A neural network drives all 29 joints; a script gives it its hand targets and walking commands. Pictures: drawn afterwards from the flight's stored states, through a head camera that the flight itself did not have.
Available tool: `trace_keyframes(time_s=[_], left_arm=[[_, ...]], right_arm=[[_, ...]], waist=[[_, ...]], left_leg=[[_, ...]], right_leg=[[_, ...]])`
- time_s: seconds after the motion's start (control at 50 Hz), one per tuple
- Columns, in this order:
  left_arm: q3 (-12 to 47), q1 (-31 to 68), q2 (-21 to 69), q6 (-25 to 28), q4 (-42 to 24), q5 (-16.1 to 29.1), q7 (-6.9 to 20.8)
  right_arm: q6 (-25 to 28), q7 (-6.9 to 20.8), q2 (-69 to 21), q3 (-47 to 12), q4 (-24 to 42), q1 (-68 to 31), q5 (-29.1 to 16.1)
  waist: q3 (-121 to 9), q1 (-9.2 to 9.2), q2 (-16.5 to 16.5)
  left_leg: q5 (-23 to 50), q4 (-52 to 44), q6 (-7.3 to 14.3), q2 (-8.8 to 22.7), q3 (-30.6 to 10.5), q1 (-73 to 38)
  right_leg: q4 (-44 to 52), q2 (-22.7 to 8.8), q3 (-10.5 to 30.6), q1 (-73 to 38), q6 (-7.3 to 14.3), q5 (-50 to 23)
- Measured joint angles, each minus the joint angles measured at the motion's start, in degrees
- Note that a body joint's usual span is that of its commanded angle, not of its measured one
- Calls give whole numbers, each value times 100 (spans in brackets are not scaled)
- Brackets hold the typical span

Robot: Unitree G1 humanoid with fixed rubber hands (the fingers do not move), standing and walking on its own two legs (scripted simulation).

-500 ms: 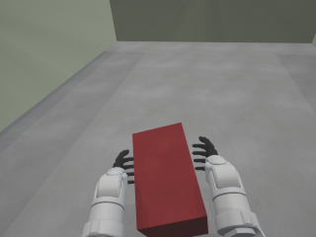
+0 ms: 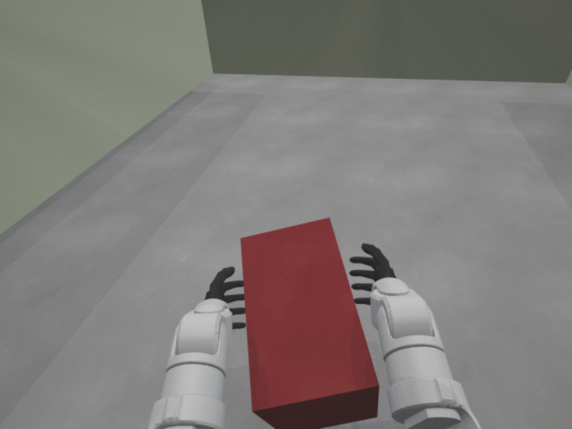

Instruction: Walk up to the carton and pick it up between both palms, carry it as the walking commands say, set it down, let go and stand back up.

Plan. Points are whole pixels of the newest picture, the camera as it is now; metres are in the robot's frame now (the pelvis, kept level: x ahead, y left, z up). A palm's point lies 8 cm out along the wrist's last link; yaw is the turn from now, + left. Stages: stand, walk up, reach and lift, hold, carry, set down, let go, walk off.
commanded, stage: carry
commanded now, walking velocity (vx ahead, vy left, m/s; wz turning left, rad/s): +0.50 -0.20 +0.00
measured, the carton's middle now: (307, 325) +0.33 -0.01 -0.03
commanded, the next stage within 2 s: none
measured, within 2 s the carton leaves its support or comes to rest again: neither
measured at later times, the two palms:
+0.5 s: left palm (294, 235) +0.44 +0.00 +0.08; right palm (442, 236) +0.40 -0.24 +0.09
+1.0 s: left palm (348, 151) +0.73 -0.14 +0.08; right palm (456, 146) +0.69 -0.38 +0.10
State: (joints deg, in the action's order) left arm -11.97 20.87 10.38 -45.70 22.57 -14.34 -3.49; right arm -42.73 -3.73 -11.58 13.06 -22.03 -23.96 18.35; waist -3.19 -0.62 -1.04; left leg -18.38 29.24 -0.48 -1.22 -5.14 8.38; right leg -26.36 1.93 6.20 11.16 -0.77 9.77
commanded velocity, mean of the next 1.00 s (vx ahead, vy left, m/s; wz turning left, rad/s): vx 0.50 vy -0.20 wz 0.00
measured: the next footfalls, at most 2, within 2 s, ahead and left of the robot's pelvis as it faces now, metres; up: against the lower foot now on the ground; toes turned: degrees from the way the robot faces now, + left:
right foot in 0.34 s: +0.09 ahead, -0.19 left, +0.00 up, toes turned -16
left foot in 0.56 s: +0.26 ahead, +0.00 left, +0.00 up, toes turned -1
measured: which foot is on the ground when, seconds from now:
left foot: down 0.00-0.36, up 0.38-0.54, down 0.56-1.00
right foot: down 0.00-0.06, up 0.08-0.32, down 0.34-0.58, up 0.60-0.96, down 0.98-1.00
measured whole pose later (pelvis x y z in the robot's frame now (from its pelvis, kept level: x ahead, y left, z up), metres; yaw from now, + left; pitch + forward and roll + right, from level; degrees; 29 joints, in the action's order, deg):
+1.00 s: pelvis +0.41 -0.21 -0.02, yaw -11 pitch +3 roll -3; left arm -4.5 22.7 11.1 -71.6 -12.0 -8.3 -12.5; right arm -69.7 -9.2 -11.0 6.9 13.8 -22.5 8.6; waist -1.2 1.0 0.1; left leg -25.1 35.3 -4.8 14.0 9.9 0.2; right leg -25.9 -0.4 -12.0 25.8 4.6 0.9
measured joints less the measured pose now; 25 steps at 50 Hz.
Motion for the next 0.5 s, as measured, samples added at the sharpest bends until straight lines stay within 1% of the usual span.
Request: trace_keyframes(time_s=[0.02,0.04,0.06,0.08,0.1,0.12,0.16,0.2,0.24,0.3,0.34,0.36,0.38,0.4,0.44,0.46,0.5], left_arm=[[51,23,5,-39,-76,50,-72],[111,16,-9,-84,-200,104,-153],[173,-25,-50,-140,-364,174,-245],[223,-86,-105,-204,-553,254,-342],[264,-150,-148,-277,-762,360,-391],[313,-193,-179,-384,-976,496,-456],[442,-222,-198,-680,-1352,780,-680],[585,-272,-166,-989,-1724,919,-871],[673,-339,-101,-1262,-2116,953,-992],[734,-390,-119,-1620,-2607,981,-1019],[718,-377,-115,-1838,-2841,996,-1016],[753,-358,-109,-1918,-2898,1019,-1039],[827,-335,-98,-1988,-2892,1037,-1052],[912,-303,-87,-2080,-2857,1046,-1023],[1090,-239,-66,-2344,-2802,1046,-949],[1164,-228,-64,-2475,-2809,1006,-934],[1209,-239,-71,-2680,-2962,892,-956]], right_arm=[[-17,-49,-3,8,92,-3,-58],[-45,-106,-2,-51,209,7,-147],[-95,-160,4,-173,342,26,-262],[-169,-204,7,-317,482,33,-392],[-253,-271,12,-437,642,45,-503],[-348,-353,25,-534,840,80,-613],[-584,-506,73,-674,1264,204,-807],[-842,-596,122,-772,1675,342,-927],[-1105,-645,134,-813,2037,379,-987],[-1476,-685,96,-847,2410,275,-1021],[-1693,-711,81,-877,2617,230,-1028],[-1777,-729,85,-863,2726,236,-1033],[-1849,-747,104,-825,2831,288,-1041],[-1924,-761,138,-773,2925,379,-1043],[-2076,-751,210,-646,3033,595,-1064],[-2162,-731,233,-606,3059,675,-1099],[-2348,-688,241,-591,3130,716,-1230]], waist=[[-42,16,37],[-65,45,98],[-83,75,173],[-104,86,216],[-114,77,183],[-98,61,153],[-97,65,122],[-175,105,122],[-235,127,84],[-297,141,36],[-353,127,90],[-368,109,38],[-354,60,-61],[-330,10,-100],[-304,-49,-10],[-297,-42,55],[-240,0,117]], left_leg=[[-241,176,24,44,137,193],[-331,208,32,77,276,304],[-222,104,39,104,422,350],[42,-41,32,152,542,385],[357,-148,15,243,606,430],[496,-191,-7,330,638,465],[461,-361,-82,487,645,446],[500,-678,-147,641,676,368],[532,-905,-224,814,731,290],[346,-892,-357,1039,892,226],[32,-565,-467,1110,989,257],[-183,-230,-488,1191,982,350],[-347,277,-425,1277,919,527],[-512,895,-351,1243,857,760],[-921,1812,-249,974,931,1229],[-1056,1957,-218,845,1055,1406],[-1047,1689,-199,659,1290,1627]], right_leg=[[-84,-18,4,173,-12,49],[-152,-35,47,336,-35,93],[-257,-45,112,514,-70,229],[-463,-46,85,734,-106,492],[-818,-31,-83,974,-102,590],[-1147,-47,-270,1156,-77,575],[-1414,-118,-554,1338,-2,528],[-1212,-191,-722,1364,48,471],[-692,-219,-844,1241,82,497],[112,-237,-1085,949,169,569],[592,-266,-1219,621,294,463],[671,-234,-1265,560,258,23],[556,-187,-1347,530,177,-76],[437,-193,-1420,466,103,63],[417,-301,-1484,236,39,417],[452,-353,-1486,123,42,518],[552,-390,-1426,-97,19,617]])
